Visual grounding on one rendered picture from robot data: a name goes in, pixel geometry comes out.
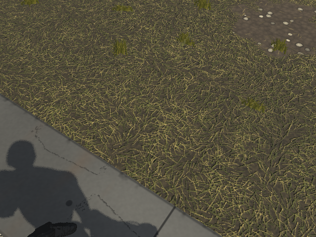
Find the left robot hand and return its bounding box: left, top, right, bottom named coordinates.
left=28, top=221, right=77, bottom=237

